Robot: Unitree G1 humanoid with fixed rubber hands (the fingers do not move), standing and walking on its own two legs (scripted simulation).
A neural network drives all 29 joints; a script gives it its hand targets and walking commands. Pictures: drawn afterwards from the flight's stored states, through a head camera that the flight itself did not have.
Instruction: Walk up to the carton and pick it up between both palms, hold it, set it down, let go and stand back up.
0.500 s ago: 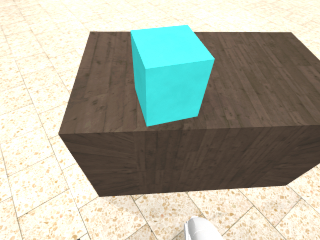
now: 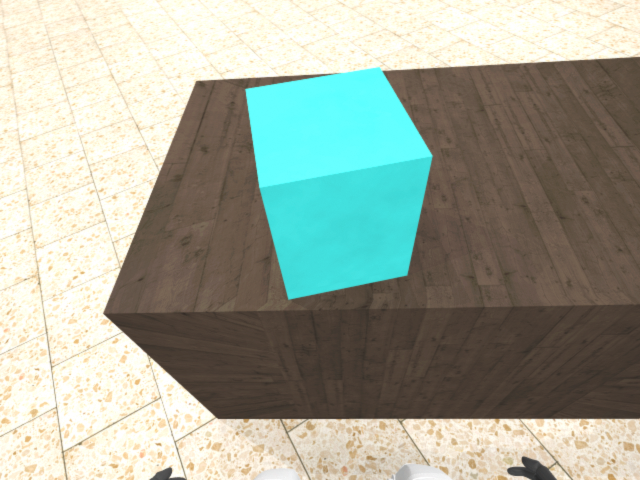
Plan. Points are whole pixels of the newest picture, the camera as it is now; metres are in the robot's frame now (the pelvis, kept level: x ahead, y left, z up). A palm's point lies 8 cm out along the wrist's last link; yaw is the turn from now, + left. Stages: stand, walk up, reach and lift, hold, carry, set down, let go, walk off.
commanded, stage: walk up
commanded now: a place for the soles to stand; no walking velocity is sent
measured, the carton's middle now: (331, 188) +0.50 +0.02 +0.06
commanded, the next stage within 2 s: reach and lift in 1.20 s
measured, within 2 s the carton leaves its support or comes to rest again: neither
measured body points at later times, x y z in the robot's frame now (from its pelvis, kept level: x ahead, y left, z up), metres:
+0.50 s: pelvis +0.02 +0.01 +0.01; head +0.03 +0.01 +0.46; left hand +0.11 +0.28 -0.10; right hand +0.13 -0.24 -0.10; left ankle +0.03 +0.14 -0.72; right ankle +0.05 -0.10 -0.72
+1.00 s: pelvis +0.02 +0.01 +0.01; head +0.03 +0.01 +0.46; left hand +0.10 +0.28 -0.11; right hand +0.13 -0.24 -0.10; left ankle +0.03 +0.14 -0.72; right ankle +0.05 -0.10 -0.72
